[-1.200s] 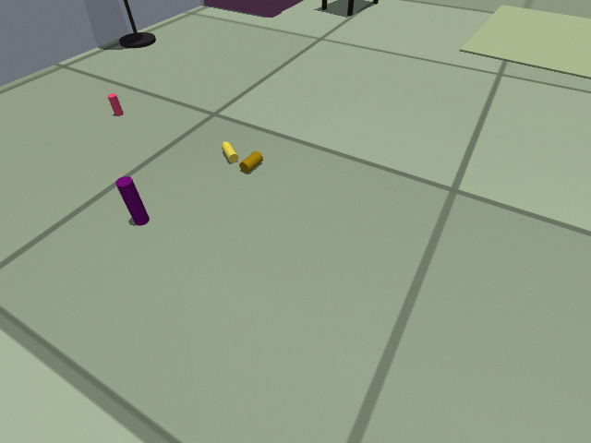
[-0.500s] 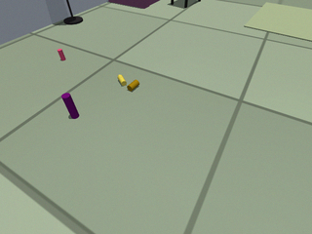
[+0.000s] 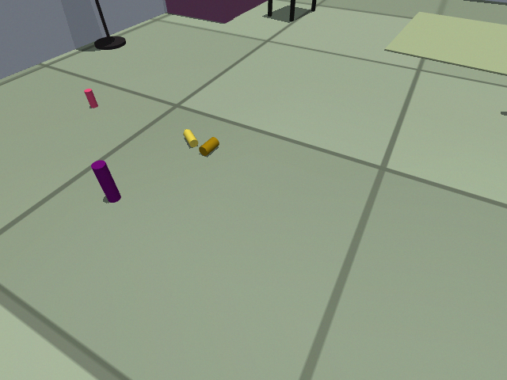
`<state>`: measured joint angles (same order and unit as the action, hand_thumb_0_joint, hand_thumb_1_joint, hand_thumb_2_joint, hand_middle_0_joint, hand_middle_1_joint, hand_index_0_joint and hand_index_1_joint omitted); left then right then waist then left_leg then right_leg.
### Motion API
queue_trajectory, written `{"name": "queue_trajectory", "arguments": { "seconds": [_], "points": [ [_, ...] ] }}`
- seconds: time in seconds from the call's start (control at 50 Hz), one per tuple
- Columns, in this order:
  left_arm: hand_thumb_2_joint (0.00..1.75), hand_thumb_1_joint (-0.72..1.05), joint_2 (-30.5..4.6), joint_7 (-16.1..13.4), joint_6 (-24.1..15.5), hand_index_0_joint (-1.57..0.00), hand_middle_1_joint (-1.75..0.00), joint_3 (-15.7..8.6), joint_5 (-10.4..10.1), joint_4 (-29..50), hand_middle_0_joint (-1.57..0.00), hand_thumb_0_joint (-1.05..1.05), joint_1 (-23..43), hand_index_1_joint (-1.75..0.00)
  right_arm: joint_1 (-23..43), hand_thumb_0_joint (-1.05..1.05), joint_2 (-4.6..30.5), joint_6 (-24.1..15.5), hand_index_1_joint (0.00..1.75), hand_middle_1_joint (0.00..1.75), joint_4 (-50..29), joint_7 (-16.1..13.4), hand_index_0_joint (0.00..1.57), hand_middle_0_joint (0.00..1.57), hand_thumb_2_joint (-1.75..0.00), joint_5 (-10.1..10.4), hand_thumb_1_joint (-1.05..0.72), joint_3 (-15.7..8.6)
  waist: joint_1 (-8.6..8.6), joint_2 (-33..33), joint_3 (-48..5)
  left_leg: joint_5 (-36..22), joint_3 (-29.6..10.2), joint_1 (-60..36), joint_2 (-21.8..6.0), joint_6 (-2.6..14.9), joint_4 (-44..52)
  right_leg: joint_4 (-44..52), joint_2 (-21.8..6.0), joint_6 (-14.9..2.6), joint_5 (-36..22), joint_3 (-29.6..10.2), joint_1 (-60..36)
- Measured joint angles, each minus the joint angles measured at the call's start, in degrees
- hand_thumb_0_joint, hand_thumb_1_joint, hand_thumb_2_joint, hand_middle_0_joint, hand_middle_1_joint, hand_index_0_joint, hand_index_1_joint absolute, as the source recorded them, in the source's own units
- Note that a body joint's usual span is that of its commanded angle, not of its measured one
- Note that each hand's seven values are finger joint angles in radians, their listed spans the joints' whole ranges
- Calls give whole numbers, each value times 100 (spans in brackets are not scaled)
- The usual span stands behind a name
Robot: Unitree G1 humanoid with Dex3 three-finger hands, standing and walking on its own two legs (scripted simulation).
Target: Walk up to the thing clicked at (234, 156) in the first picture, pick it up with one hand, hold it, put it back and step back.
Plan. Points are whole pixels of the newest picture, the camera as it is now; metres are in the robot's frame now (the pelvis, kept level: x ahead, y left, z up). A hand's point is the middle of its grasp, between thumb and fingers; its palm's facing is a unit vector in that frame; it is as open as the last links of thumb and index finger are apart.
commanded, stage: walk up
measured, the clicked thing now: (189, 137) +1.78 +0.46 -0.75
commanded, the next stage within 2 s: none
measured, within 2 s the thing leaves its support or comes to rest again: neither
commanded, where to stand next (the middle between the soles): +1.39 -0.33 m, yaw -13 degrees
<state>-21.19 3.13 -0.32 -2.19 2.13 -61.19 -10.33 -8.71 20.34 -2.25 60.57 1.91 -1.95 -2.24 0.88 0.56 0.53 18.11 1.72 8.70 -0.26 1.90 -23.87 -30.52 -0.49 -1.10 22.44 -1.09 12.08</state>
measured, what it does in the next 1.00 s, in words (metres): walks ahead: right foot, then left foot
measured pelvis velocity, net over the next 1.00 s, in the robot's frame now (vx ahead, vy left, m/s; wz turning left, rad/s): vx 0.42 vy -0.11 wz -0.24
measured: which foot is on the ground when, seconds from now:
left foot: down 0.00-0.26, up 0.28-0.64, down 0.66-1.00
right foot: up 0.00-0.24, down 0.26-0.68, up 0.70-1.00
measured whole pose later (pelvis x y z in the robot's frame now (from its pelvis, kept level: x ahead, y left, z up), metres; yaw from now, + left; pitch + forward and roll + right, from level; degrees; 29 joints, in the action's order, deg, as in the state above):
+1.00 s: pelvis +0.42 -0.11 -0.01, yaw -14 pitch -1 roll +1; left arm -26.5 5.9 -3.1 -2.8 0.8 -51.4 -11.2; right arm -20.2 24.2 -5.2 51.1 3.6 -0.7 -3.4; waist -2.7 1.7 3.6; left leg 18.1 10.5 3.3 -2.9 -0.1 -23.2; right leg -38.4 -5.5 -0.4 8.5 0.5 30.8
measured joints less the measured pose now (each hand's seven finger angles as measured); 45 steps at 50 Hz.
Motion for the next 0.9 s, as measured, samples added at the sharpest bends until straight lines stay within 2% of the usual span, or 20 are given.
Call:
{"name": "queue_trajectory", "arguments": {
  "seconds": [0.06,0.1,0.22,0.24,0.26,0.28,0.3,0.34,0.38,0.44,0.54,0.6,0.66,0.68,0.7,0.72,0.74,0.78,0.84,0.9],
  "points": [
    [90,90,-164,129,53,-20,-30,-91,48,91,-20,1,-103,-30,-195,0,103,-191,30,30,-260,23,20,21,-90,-34,-90,-153,-94,12,-21,-307,155,-85,-85,31,106,-1368,-54,-24,130,-16,765],
    [90,90,-292,228,42,-20,-30,-146,40,183,-20,1,-140,-30,-353,0,187,-215,30,30,-320,34,20,21,-90,-57,-90,-212,-133,53,-13,-275,242,-268,-130,-19,240,-1649,-210,20,97,-19,1101],
    [90,90,-512,419,-65,-20,-30,-278,11,424,-20,1,-232,-30,-637,0,608,-104,30,30,-277,103,20,21,-90,-124,-90,-358,-174,-115,6,191,461,-758,-472,-270,94,-715,-544,123,-554,158,1178],
    [90,90,-558,413,-109,-20,-30,-300,9,465,-20,1,-264,-30,-662,0,662,-71,30,30,-267,104,20,21,-90,-129,-90,-371,-166,-137,-9,433,477,-740,-549,-246,-188,-498,-543,117,-691,228,1044],
    [90,90,-600,384,-178,-20,-30,-333,13,511,-20,1,-285,-30,-685,0,718,-38,30,30,-264,97,20,21,-90,-133,-90,-375,-148,-197,-13,760,433,-612,-678,-134,-687,-421,-465,138,-987,288,955],
    [90,90,-593,320,-249,-20,-30,-373,26,564,-20,0,-274,-30,-679,0,769,8,30,30,-245,73,20,21,-90,-127,-90,-373,-115,-318,20,1086,223,-335,-786,-37,-1496,-665,-336,151,-1009,375,988],
    [90,90,-555,250,-301,-20,-30,-386,24,626,-20,0,-284,-30,-654,0,785,75,30,30,-217,52,20,21,-90,-94,-90,-361,-63,-395,32,1197,-20,16,-734,-15,-2341,-875,-245,135,-839,434,1006],
    [90,91,-417,182,-326,-20,-30,-325,-43,703,-20,0,-365,-30,-543,1,783,144,30,30,-182,72,20,20,-90,-33,-90,-316,31,-493,46,933,-195,668,-531,-41,-3516,-814,-120,45,-669,480,816],
    [90,90,-270,153,-325,-20,-30,-231,-86,715,-20,0,-483,-30,-427,1,757,105,30,30,-242,129,20,20,-90,23,-90,-266,78,-570,76,511,-105,1190,-457,-54,-3873,-428,-20,-9,-713,490,473],
    [90,90,-164,139,-339,-20,-30,-128,-113,712,-20,0,-691,-30,-343,1,625,12,30,30,-443,249,20,20,-90,60,-90,-212,130,-541,86,80,34,1749,-488,-103,-3494,163,83,-51,-816,450,-9],
    [90,90,-202,141,-361,-21,-30,-96,-108,781,-21,0,-951,-30,-314,0,393,-1,30,30,-714,408,20,20,-90,21,-90,-171,213,-292,93,-385,33,2125,-623,-241,-2126,612,171,-56,-672,338,-530],
    [90,90,-256,147,-374,-21,-30,-83,-88,836,-21,1,-1010,-30,-313,0,356,-12,30,30,-759,419,20,21,-90,9,-90,-197,255,-183,98,-726,38,2028,-674,-252,-1434,602,181,22,-395,291,-776],
    [90,90,-319,141,-365,-21,-30,-61,-66,870,-21,1,-1052,-30,-362,0,397,-94,30,30,-826,391,20,21,-90,7,-90,-252,222,-71,49,-797,176,1620,-574,-182,-938,184,77,115,151,233,-882],
    [90,90,-350,121,-356,-21,-30,-60,-65,867,-21,1,-1043,-30,-338,0,393,-157,30,30,-860,354,20,21,-90,-13,-90,-284,180,43,80,-998,269,1550,-479,-139,-991,-327,-48,66,385,176,-741],
    [90,90,-357,82,-323,-21,-30,-61,-87,837,-21,1,-989,-30,-310,0,374,-223,30,30,-919,301,20,21,-90,-44,-90,-309,127,135,137,-853,365,1538,-416,-111,-1204,-1112,-83,2,465,4,-461],
    [90,90,-356,38,-291,-21,-30,-41,-102,799,-21,1,-923,-30,-306,0,350,-273,30,30,-978,263,20,21,-90,-15,-90,-315,51,172,172,-669,416,1496,-391,-85,-1332,-1927,6,-68,475,-174,-130],
    [90,90,-375,8,-275,-20,-30,-2,-110,771,-20,1,-858,-30,-327,0,312,-299,30,30,-1016,238,20,21,-90,36,-90,-305,-19,212,184,-550,459,1393,-368,-59,-1322,-2600,88,-111,370,-276,200],
    [90,90,-435,6,-304,-20,-30,34,-152,774,-20,1,-741,-30,-417,0,247,-309,30,30,-1051,199,20,21,-90,100,-90,-243,-102,300,201,-457,564,1066,-327,-33,-1070,-3263,99,-122,-1,-281,763],
    [90,90,-510,69,-358,-20,-30,0,-171,842,-20,1,-597,-30,-625,0,211,-336,30,30,-1060,165,20,21,-90,135,-90,-159,-181,372,202,-436,713,541,-267,-55,-567,-3074,-92,-24,-398,-168,1394],
    [90,91,-540,149,-329,-20,-30,-33,-164,918,-20,1,-415,-30,-861,0,254,-347,30,30,-1040,158,20,21,-90,119,-90,-126,-242,315,232,-352,800,83,-239,-48,-181,-2321,-303,105,-618,-36,1783]
  ]
}}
